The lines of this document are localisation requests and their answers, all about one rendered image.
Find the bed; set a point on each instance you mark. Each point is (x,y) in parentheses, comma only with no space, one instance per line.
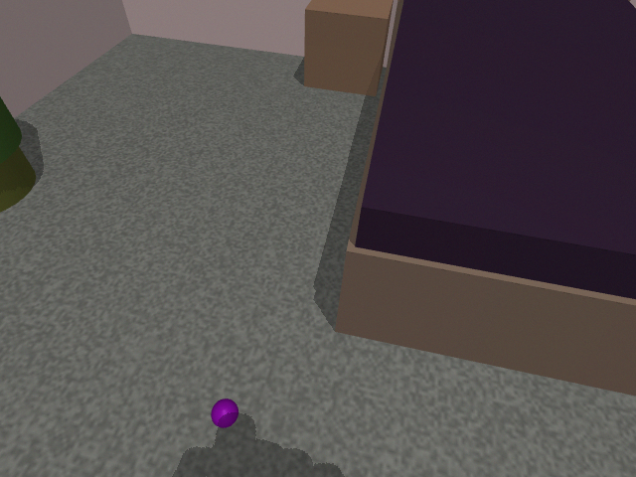
(496,219)

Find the potted plant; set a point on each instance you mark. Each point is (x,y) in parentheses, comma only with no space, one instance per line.
(17,177)

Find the ball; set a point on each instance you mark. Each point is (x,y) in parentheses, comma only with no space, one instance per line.
(224,413)

